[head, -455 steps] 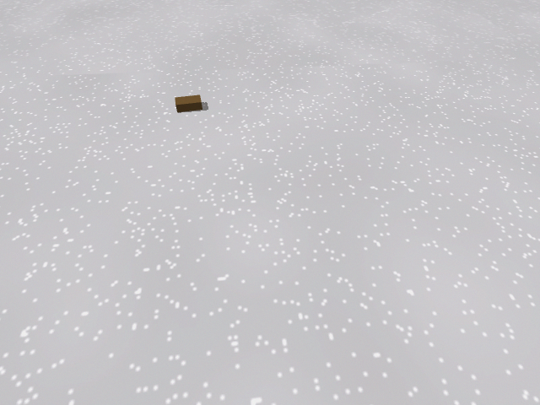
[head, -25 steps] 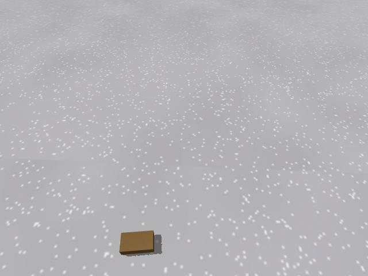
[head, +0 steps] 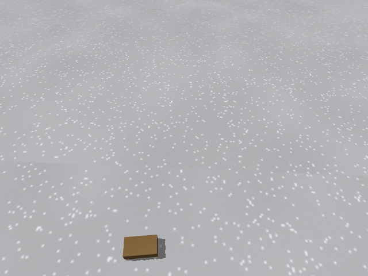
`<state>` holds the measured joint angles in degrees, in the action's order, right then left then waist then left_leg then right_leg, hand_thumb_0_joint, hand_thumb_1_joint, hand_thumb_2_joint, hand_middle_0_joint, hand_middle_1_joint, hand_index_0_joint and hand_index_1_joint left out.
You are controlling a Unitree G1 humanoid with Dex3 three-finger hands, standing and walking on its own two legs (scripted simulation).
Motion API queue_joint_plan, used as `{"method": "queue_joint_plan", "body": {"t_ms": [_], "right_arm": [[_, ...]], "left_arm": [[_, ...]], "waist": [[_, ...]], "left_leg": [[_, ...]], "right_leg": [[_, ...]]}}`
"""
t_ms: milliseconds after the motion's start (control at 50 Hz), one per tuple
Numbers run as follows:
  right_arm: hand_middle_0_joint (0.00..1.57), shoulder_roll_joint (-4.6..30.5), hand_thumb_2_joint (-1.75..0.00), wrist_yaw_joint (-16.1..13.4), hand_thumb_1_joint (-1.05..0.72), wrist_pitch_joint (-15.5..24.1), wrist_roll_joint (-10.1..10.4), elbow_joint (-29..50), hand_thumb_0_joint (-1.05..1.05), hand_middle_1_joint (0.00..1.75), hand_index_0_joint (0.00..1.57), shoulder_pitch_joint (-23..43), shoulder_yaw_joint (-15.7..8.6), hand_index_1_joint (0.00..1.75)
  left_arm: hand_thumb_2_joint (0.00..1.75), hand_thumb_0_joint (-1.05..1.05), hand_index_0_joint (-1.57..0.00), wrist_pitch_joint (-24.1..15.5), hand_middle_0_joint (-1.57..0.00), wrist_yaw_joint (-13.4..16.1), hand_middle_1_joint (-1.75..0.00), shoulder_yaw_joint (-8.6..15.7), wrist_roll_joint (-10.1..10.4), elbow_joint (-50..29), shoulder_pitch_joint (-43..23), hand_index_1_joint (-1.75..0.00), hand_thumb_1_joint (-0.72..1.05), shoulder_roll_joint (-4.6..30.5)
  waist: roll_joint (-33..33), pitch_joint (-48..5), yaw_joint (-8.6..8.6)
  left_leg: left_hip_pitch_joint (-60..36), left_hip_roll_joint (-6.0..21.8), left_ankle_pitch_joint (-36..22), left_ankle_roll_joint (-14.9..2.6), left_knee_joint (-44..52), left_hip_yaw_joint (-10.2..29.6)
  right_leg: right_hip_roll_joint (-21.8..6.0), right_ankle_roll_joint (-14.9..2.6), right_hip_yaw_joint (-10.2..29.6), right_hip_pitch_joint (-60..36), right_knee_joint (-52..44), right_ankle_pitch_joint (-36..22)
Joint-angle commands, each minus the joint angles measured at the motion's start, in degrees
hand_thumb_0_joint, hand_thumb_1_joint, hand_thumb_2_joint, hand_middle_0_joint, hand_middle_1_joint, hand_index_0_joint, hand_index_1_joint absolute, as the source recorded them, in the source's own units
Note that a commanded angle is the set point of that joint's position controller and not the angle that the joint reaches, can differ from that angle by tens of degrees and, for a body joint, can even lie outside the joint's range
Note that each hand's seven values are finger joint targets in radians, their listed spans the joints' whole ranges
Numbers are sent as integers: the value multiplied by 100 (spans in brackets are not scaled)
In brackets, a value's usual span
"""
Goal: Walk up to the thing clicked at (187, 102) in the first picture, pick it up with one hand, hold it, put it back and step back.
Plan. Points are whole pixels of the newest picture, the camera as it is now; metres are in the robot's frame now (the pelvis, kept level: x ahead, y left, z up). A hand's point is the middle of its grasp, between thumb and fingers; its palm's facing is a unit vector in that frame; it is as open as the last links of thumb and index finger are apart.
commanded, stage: walk up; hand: left
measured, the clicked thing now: (141, 246) +0.38 +0.20 -0.75
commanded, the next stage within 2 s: stand in 0.94 s
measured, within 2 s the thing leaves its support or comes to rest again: neither
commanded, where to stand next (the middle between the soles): +0.03 +0.03 m, yaw +0 degrees
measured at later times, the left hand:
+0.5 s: hand out of the picture +0.07 +0.26 -0.15, palm faces -0.01 -0.92 -0.39, open 7.4 cm
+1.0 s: hand out of the picture +0.06 +0.27 -0.15, palm faces -0.03 -0.92 -0.38, open 7.4 cm
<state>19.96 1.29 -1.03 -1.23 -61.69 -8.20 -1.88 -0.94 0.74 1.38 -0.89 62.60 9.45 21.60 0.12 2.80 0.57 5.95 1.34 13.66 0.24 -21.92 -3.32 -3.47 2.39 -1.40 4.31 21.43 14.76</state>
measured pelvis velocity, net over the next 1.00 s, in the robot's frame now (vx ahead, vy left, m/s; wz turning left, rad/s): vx -0.01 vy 0.00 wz -0.02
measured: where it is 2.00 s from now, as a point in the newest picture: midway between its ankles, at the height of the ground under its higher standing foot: outside the picture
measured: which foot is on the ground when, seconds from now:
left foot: down 0.00-1.00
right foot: down 0.00-1.00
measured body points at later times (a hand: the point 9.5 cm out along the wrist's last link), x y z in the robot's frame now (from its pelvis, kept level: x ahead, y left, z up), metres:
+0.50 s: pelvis +0.00 +0.00 +0.00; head +0.01 -0.01 +0.45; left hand +0.07 +0.31 -0.12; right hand +0.10 -0.31 -0.13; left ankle -0.02 +0.12 -0.74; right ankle -0.03 -0.14 -0.74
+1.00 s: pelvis -0.01 +0.00 +0.00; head -0.01 +0.00 +0.45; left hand +0.06 +0.31 -0.13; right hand +0.07 -0.30 -0.13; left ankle -0.02 +0.12 -0.74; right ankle -0.03 -0.14 -0.74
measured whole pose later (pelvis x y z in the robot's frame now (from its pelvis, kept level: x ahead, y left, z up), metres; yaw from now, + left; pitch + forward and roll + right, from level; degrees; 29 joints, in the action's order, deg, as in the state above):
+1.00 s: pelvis -0.01 +0.00 +0.00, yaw -1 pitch -3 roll +0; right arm 19.8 1.1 -1.1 -0.5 -61.2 -7.0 -1.8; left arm -0.5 0.7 0.5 -0.8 62.0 9.2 21.3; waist 0.0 3.6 0.2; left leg 5.3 1.4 12.9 0.3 -21.7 -4.3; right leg -3.4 2.5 -0.4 4.5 22.3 14.2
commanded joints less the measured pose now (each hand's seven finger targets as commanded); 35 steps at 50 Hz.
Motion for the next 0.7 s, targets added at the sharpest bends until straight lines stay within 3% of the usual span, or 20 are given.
{"method": "queue_joint_plan", "body": {"t_ms": [0,100,320,580,680], "right_arm": [[20,1327,-90,-84,-90,86,0,472,0,30,20,313,-349,30],[20,1297,-90,-83,-90,75,17,497,0,30,20,325,-365,30],[20,1236,-90,-55,-90,43,30,555,0,30,20,438,-355,30],[20,1266,-90,-28,-90,35,30,548,0,30,20,471,-347,30],[20,1274,-90,-26,-90,48,28,531,0,30,20,437,-343,30]], "left_arm": [[90,0,-20,-136,-20,101,-30,207,-3,-409,-142,-30,90,1203],[90,0,-20,-132,-20,106,-30,190,-3,-443,-209,-30,90,1204],[90,0,-20,-171,-20,139,-30,218,-10,-435,-174,-30,90,1283],[90,0,-20,-189,-20,128,-30,216,-23,-478,-186,-30,90,1331],[90,0,-20,-176,-20,114,-30,198,-16,-476,-161,-30,90,1289]], "waist": [[-170,-398,-11],[-182,-393,-33],[31,-426,-8],[26,-305,-13],[-15,-325,-8]], "left_leg": [[-217,618,-1763,-329,219,492],[-179,630,-1682,-333,278,515],[-253,541,-1706,-285,80,394],[-205,468,-1109,-255,123,371],[-288,554,-1176,-327,223,437]], "right_leg": [[-338,-353,136,43,-20,-1722],[-323,-360,137,3,35,-1597],[-430,-397,272,-60,-18,-2058],[-484,-475,460,167,-160,-1590],[-348,-402,329,220,-93,-1499]]}}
